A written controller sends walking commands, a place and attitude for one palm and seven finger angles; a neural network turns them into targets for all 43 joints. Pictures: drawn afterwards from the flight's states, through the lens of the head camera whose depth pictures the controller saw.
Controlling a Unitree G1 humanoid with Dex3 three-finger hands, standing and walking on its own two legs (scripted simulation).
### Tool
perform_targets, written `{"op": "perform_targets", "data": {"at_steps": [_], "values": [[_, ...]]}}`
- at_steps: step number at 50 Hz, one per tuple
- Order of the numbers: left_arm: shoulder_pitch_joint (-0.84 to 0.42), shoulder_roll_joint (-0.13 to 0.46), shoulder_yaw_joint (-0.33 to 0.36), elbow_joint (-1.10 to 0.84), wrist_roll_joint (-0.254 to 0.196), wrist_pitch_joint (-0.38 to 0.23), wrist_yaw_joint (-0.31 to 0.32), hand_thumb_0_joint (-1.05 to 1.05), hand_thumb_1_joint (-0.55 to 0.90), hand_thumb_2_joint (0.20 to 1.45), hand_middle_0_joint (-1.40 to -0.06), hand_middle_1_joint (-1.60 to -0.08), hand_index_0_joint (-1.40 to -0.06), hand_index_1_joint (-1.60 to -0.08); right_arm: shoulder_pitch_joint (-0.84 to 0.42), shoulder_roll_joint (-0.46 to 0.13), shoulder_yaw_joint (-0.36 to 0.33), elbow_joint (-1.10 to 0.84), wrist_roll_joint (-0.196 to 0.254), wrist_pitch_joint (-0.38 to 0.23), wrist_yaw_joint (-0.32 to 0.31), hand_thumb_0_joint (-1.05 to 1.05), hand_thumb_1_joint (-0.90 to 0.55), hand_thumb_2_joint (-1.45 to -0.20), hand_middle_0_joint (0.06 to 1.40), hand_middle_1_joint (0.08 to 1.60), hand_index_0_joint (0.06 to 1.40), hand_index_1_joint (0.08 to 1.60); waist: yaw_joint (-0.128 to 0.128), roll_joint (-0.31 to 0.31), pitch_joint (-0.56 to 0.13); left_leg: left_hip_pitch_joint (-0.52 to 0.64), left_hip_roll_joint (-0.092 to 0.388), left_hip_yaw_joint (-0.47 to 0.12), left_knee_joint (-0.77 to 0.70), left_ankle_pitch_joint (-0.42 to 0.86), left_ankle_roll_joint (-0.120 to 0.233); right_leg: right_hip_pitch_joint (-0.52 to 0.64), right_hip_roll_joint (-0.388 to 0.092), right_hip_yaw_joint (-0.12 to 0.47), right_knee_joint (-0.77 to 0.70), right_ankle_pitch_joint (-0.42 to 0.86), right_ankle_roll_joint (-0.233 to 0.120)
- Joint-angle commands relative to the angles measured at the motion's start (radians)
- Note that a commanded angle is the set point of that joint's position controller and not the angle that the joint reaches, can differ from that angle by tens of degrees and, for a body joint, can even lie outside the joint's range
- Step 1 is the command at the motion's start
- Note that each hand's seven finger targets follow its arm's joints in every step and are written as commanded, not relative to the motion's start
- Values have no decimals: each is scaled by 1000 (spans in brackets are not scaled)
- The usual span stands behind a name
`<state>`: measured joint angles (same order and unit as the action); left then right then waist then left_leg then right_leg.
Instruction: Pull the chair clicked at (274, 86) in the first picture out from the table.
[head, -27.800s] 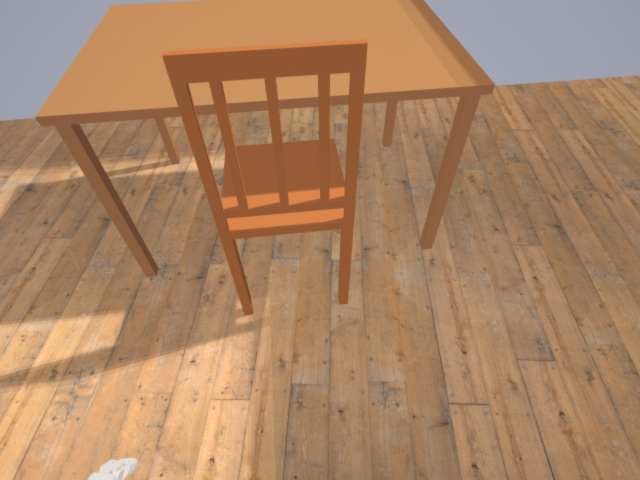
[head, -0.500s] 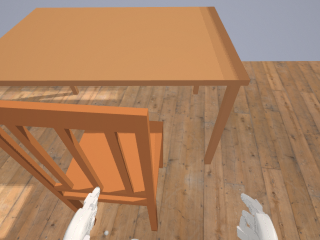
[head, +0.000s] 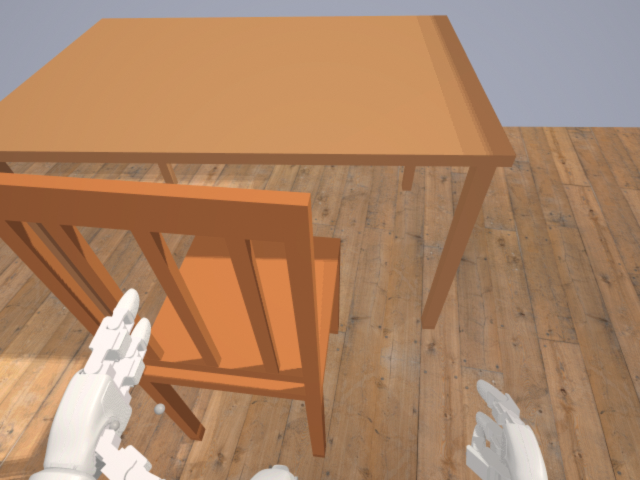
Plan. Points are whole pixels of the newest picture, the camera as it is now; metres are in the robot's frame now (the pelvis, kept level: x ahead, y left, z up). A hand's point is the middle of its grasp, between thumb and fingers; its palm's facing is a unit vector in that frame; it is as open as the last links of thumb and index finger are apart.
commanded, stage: draw the hand back to the body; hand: left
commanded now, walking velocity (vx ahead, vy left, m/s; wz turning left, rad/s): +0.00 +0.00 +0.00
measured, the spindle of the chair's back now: (186, 309) +0.35 +0.22 +0.00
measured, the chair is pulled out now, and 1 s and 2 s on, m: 0.17 0.17 0.17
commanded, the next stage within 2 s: step back with the hand held close in 1.10 s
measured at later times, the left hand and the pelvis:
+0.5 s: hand (44, 328) +0.21 +0.26 +0.18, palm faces +0.35 -0.85 -0.40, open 12.6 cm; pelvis +0.03 +0.02 +0.06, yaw -1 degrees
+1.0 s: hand (23, 279) +0.24 +0.27 +0.22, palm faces +0.40 -0.83 -0.40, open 7.5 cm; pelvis +0.05 +0.02 +0.07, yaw -2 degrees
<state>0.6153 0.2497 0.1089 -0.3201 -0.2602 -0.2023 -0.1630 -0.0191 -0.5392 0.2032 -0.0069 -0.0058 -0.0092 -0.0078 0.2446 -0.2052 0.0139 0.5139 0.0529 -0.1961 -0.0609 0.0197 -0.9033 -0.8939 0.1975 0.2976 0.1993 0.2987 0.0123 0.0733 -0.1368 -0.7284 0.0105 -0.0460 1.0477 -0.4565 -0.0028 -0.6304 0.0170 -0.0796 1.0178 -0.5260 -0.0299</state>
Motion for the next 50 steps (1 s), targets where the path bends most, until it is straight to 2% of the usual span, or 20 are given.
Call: {"op": "perform_targets", "data": {"at_steps": [1, 2, 3, 4, 5, 6, 10, 16, 19, 24, 29, 31, 36, 37, 40, 43, 46, 47, 48, 50], "values": [[-111, 96, 108, -231, -56, -112, -5, 0, -369, 287, -25, -37, -25, -37, -108, -125, -35, -149, 11, -97, -12, 0, -900, -900, 200, 300, 200, 300, -28, -44, -23, 162, -24, -4, -190, 111, 36, 28, 8, 44, -290, 117, 14], [-7, 266, 150, -177, 116, -4, 132, 0, -332, 305, -30, -45, -30, -45, -109, -119, -44, -149, -2, -39, -37, 0, -900, -900, 200, 300, 200, 300, 49, -42, -42, 202, -9, 12, -249, 91, 32, 79, -29, 127, -358, 80, 4], [4, 147, 68, -243, 131, 44, 181, 0, -296, 322, -35, -53, -35, -53, -123, -103, -31, -181, -6, -16, -41, 0, -900, -900, 200, 300, 200, 300, 15, -9, 17, 225, -17, 18, -269, 85, 36, 65, -39, 110, -390, 62, 12], [5, 129, 60, -225, 138, 68, 206, 0, -260, 340, -40, -60, -40, -60, -117, -103, -32, -176, -5, -3, -43, 0, -900, -900, 200, 300, 200, 300, 8, -59, 38, 232, -14, 10, -286, 70, 34, 67, -39, 94, -402, 48, 13], [6, 118, 53, -227, 158, 90, 225, 0, -224, 357, -45, -68, -45, -68, -127, -105, -32, -174, -6, 9, -43, 0, -900, -900, 200, 300, 200, 300, 15, -17, 42, 254, -16, 19, -301, 83, 38, 90, -38, 92, -415, 64, 12], [18, 133, 62, -218, 168, 104, 245, 0, -188, 375, -50, -75, -50, -75, -123, -102, -27, -165, -9, 24, -45, 0, -900, -900, 200, 300, 200, 300, 12, -42, 61, 264, -12, 22, -315, 82, 40, 108, -38, 81, -426, 64, 15], [-26, 237, 141, -313, 192, 115, 300, 0, -43, 445, -70, -105, -70, -105, -154, -116, -23, -160, -19, 32, -60, 0, -900, -900, 200, 300, 200, 300, 26, -69, 21, 357, -14, 25, -382, 127, 45, 206, -35, 71, -478, 117, 16], [-76, 238, 161, -349, 204, 125, 330, 0, 175, 550, -100, -150, -100, -150, -164, -114, -7, -115, -24, 4, -64, 0, -900, -900, 200, 300, 200, 300, 28, 30, 64, 471, -11, 14, -485, 214, 37, 296, -25, 49, -522, 239, 10], [-66, 219, 171, -312, 202, 127, 325, 0, 284, 603, -115, -173, -115, -173, -170, -118, -11, -93, -28, 2, -56, 0, -900, -900, 200, 300, 200, 300, 34, -28, 83, 511, -4, 10, -524, 275, 35, 338, -17, 38, -545, 293, 13], [-109, 241, 221, -334, 201, 119, 316, 0, 465, 690, -140, -210, -140, -210, -181, -124, -16, -71, -35, -3, -40, 0, -900, -900, 200, 300, 200, 300, 47, -49, 61, 586, 3, 10, -583, 389, 28, 432, -16, 36, -583, 386, 11], [-146, 284, 298, -361, 197, 119, 312, 0, 646, 777, -165, -247, -165, -247, -188, -122, -16, -54, -40, 2, -27, 0, -900, -900, 200, 300, 200, 300, 57, -11, 57, 637, 12, 14, -620, 493, 15, 497, -15, 39, -617, 453, 7], [-176, 298, 324, -376, 195, 119, 312, 0, 719, 813, -175, -262, -175, -262, -190, -120, -12, -45, -43, 5, -22, 0, -900, -900, 200, 300, 200, 300, 57, 39, 62, 650, 13, 14, -632, 535, 6, 523, -17, 39, -631, 476, 2], [-232, 309, 371, -356, 186, 121, 307, 0, 900, 900, -200, -300, -200, -300, -193, -124, -19, -28, -45, 18, -12, 0, -900, -900, 200, 300, 200, 300, 57, 31, 68, 681, 21, 23, -651, 599, 1, 549, -14, 37, -658, 517, 3], [-203, 287, 358, -321, 186, 123, 302, 0, 900, 900, -200, -300, -200, -300, -190, -124, -23, -26, -46, 21, -9, 0, -900, -900, 200, 300, 200, 300, 57, -7, 82, 685, 24, 24, -650, 621, 2, 542, -12, 34, -660, 528, 6], [-156, 218, 304, -243, 182, 140, 282, 0, 900, 900, -200, -300, -200, -300, -192, -132, -33, -26, -46, 41, 5, 0, -900, -900, 200, 300, 200, 300, 53, -43, 105, 686, 27, 29, -658, 623, 6, 538, -11, 34, -678, 532, 8], [-194, 258, 321, -299, 183, 130, 278, 0, 900, 900, -200, -300, -200, -300, -197, -140, -43, -36, -44, 56, 6, 0, -900, -900, 200, 300, 200, 300, 56, -68, 54, 697, 25, 37, -660, 594, 17, 560, -17, 40, -679, 541, 13], [-209, 308, 358, -372, 187, 118, 287, 0, 900, 900, -200, -300, -200, -300, -208, -131, -37, -42, -47, 48, 1, 0, -900, -900, 200, 300, 200, 300, 66, 22, 3, 704, 10, 40, -662, 581, 18, 594, -21, 45, -678, 549, 6], [-194, 319, 365, -379, 187, 116, 290, 0, 900, 900, -200, -300, -200, -300, -207, -127, -37, -40, -47, 45, -2, 0, -900, -900, 200, 300, 200, 300, 66, 0, 0, 710, 10, 43, -658, 591, 21, 595, -20, 44, -679, 567, 7], [-197, 321, 365, -398, 187, 115, 292, 0, 900, 900, -200, -300, -200, -300, -210, -127, -36, -41, -46, 44, -4, 0, -900, -900, 200, 300, 200, 300, 66, 22, -6, 714, 8, 46, -654, 594, 22, 595, -20, 46, -680, 573, 8], [-197, 328, 373, -388, 187, 121, 294, 0, 900, 900, -200, -300, -200, -300, -218, -126, -33, -36, -46, 41, -7, 0, -900, -900, 200, 300, 200, 300, 63, 26, 43, 696, 5, 48, -660, 552, 20, 579, -15, 46, -695, 552, 4]]}}
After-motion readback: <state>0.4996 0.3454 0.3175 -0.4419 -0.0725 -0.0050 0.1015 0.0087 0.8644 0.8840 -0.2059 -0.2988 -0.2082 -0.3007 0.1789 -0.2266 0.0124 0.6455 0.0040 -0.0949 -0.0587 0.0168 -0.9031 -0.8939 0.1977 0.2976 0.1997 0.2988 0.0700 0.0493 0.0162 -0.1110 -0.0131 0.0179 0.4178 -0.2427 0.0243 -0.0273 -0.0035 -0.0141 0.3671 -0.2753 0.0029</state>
